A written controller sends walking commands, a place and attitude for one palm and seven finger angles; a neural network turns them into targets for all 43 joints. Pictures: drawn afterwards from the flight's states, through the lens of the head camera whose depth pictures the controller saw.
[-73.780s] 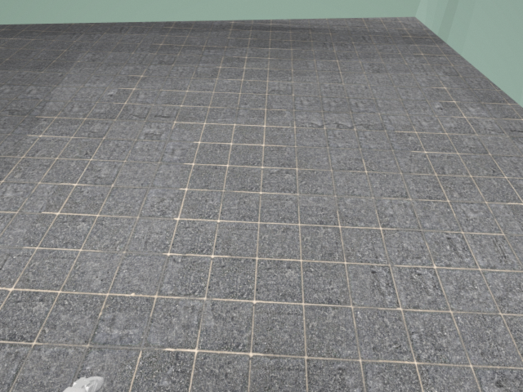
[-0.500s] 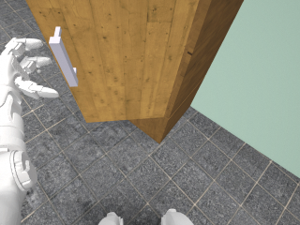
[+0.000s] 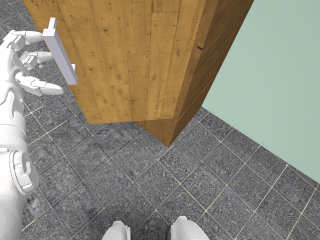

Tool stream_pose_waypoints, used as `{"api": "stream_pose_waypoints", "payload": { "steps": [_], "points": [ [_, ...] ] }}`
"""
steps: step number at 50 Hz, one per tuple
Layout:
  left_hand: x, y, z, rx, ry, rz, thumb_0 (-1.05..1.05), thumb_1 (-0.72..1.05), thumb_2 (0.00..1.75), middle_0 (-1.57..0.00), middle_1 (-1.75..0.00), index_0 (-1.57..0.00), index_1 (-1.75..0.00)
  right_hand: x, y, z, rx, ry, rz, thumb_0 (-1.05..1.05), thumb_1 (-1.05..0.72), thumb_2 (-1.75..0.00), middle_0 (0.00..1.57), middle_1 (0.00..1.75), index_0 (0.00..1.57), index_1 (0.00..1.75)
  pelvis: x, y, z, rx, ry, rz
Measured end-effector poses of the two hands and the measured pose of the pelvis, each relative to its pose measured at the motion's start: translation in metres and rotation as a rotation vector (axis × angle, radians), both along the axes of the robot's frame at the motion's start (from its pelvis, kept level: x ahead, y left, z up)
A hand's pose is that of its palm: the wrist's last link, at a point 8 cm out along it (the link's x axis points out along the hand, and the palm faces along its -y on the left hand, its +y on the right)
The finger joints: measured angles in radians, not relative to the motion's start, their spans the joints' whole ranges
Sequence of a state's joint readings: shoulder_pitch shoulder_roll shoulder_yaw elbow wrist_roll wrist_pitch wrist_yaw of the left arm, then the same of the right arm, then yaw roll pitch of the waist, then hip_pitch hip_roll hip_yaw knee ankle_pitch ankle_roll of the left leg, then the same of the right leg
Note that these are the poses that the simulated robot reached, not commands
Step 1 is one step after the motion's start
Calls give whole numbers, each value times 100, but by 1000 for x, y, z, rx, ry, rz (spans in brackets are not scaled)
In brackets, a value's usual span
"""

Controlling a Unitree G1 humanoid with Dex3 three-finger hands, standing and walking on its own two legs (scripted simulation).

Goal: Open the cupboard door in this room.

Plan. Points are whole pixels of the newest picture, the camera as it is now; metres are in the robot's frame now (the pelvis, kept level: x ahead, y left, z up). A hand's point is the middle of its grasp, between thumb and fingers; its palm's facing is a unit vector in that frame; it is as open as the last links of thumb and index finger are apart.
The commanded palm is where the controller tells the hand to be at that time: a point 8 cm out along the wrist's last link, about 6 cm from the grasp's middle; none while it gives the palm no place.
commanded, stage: slide the fingers in behind the handle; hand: left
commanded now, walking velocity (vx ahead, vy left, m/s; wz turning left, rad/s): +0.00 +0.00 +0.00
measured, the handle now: (63, 54) +0.55 +0.20 +0.10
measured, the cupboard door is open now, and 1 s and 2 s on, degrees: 45 43 43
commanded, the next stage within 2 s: close the thumb around the handle in 1.36 s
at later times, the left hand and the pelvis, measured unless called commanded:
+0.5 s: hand (61, 66) +0.51 +0.20 +0.10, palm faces +0.04 -1.00 +0.00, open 14.0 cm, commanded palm +0.48 +0.24 +0.10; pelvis +0.01 +0.00 +0.00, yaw +0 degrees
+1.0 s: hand (71, 67) +0.50 +0.17 +0.10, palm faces +0.05 -1.00 +0.00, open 14.0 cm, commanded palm +0.47 +0.22 +0.10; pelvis +0.01 -0.01 +0.00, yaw +0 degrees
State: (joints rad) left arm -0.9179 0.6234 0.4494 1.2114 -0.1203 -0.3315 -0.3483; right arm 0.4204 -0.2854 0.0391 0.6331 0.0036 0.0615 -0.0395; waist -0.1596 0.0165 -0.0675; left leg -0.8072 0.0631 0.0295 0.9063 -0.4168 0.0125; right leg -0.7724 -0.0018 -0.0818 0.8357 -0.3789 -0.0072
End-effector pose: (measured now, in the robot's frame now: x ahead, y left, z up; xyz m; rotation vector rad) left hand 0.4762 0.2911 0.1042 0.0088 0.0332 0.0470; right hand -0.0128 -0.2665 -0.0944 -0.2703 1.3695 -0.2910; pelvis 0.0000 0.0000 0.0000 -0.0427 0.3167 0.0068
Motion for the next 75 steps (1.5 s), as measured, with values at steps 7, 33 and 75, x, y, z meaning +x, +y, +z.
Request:
{"api": "stream_pose_waypoints", "payload": {
  "steps": [7, 33, 75],
  "points": [
    [2, -2, 0, -5, -2, 8, -1, -50, 30, -30, -120, -29, -124, -1, -1, 1, -1, 20, 5, 1, -90, -90, 20, 30, 20, 30, 2, 0, 0, -2, 6, 8],
    [8, -54, -4, -13, -10, -15, -1, -50, 30, -30, -120, -29, -121, 37, 12, -8, 70, -94, 7, 1, -90, -90, 20, 30, 20, 30, 12, -1, 3, 11, -15, -9],
    [0, -65, -3, -4, -22, 4, -1, -50, 30, -28, -120, -28, -120, 19, 5, -9, 65, -73, 2, 1, -90, -90, 20, 30, 20, 30, 5, -3, 3, 16, -23, -5]
  ]
}}
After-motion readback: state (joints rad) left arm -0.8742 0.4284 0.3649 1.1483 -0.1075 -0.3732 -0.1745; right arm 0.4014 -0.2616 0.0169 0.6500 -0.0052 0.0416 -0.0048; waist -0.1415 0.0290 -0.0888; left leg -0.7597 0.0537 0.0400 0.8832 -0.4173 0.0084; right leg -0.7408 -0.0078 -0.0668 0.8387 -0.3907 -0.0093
